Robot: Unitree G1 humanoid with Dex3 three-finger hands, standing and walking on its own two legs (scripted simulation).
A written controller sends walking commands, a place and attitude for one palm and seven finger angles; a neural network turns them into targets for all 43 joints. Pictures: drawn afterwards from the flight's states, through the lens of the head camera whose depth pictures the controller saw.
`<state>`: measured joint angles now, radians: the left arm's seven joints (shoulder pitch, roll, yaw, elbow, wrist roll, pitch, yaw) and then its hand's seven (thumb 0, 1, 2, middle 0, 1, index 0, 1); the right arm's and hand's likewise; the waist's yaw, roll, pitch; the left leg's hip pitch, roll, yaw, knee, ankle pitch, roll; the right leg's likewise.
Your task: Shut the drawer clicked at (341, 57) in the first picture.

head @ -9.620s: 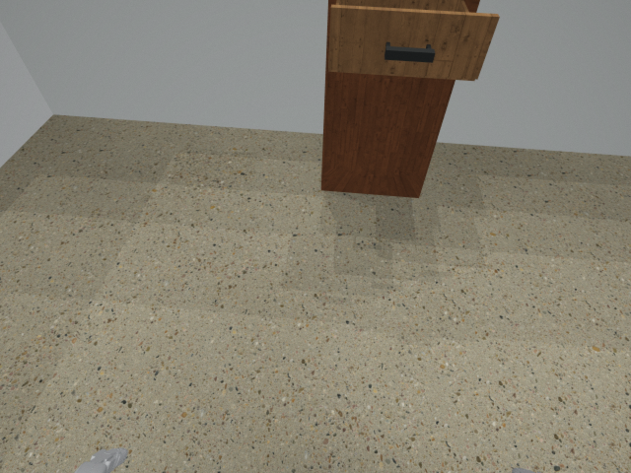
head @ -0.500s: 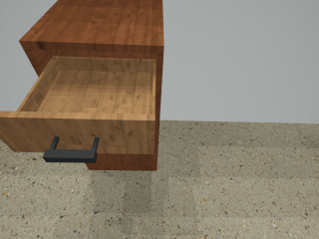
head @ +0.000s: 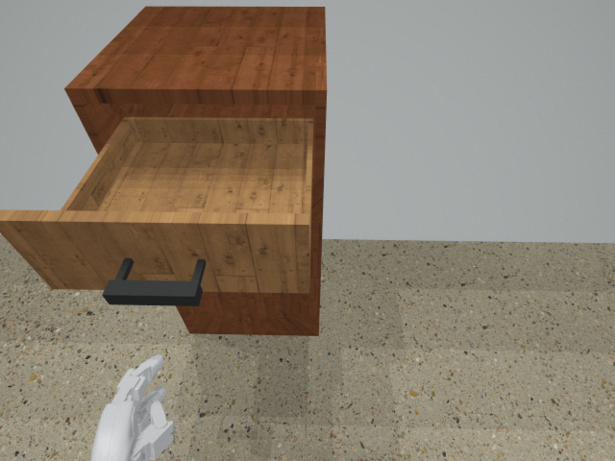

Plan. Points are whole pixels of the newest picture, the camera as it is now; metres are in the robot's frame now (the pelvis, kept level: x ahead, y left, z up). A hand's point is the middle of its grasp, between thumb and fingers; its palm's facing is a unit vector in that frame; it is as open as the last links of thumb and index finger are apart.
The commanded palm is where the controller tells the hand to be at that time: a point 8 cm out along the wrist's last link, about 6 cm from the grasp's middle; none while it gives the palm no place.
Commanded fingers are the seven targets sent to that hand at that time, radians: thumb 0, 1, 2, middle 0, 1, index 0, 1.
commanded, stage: raise the hand and make a fist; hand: left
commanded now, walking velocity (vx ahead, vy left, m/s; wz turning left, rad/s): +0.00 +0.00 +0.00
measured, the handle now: (158, 279) +0.34 +0.22 +0.05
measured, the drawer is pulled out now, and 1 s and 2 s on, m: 0.29 0.29 0.29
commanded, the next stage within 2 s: bring the fist close to the handle in 1.72 s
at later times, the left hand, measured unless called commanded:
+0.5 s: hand (183, 416) +0.18 +0.15 +0.03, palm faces -0.02 -1.00 -0.08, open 4.6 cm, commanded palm +0.13 +0.22 +0.04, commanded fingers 0.00 0.90 0.90 -0.90 -1.06 -0.90 -1.06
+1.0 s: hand (142, 396) +0.17 +0.17 +0.09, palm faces +0.04 -0.99 -0.10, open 3.1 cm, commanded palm +0.13 +0.22 +0.11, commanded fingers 0.00 0.90 0.90 -1.40 -1.60 -1.40 -1.60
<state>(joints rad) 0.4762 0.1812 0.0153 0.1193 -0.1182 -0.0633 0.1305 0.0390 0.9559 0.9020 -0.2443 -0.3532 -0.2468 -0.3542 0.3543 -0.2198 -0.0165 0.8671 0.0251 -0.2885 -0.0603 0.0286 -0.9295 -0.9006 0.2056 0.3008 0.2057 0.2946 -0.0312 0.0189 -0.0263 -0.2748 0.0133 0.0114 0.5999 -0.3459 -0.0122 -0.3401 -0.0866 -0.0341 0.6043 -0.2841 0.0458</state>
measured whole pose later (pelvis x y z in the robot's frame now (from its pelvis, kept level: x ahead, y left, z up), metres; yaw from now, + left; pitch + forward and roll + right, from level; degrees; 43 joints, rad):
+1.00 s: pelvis +0.01 -0.01 -0.02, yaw +1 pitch +4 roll -1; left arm 0.63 0.23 0.16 -0.42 -0.26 -0.19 -0.22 0.02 0.90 0.90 -1.21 -1.40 -1.21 -1.40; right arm 0.23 -0.22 0.01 0.54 0.05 -0.34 -0.05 0.02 -0.90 -0.90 0.20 0.30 0.20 0.29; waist 0.05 0.04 -0.10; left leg -0.43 0.05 -0.02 0.84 -0.48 -0.03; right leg -0.47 -0.06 -0.06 0.80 -0.40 0.03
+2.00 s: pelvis +0.01 -0.03 +0.00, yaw +0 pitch -1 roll -1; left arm 0.50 0.25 0.29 -0.34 -0.33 -0.04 -0.30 0.02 0.90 0.90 -1.40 -1.60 -1.40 -1.60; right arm 0.24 -0.25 0.06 0.64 0.06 -0.45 -0.09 0.02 -0.90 -0.90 0.21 0.30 0.21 0.30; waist 0.07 0.07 -0.06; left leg -0.24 0.07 -0.02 0.64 -0.39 -0.05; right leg -0.29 -0.03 -0.07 0.63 -0.32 0.01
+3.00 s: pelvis +0.00 -0.01 -0.02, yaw +0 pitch +8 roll +0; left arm 0.20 0.23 0.23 0.06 -0.26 -0.27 -0.26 0.02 0.90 0.90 -1.40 -1.60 -1.40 -1.60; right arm 0.25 -0.25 0.02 0.61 0.02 -0.26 -0.05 0.01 -0.90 -0.90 0.21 0.30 0.21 0.30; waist -0.01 0.04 -0.06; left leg -0.51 0.05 -0.01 0.82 -0.45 -0.04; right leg -0.57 -0.06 -0.04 0.81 -0.37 0.03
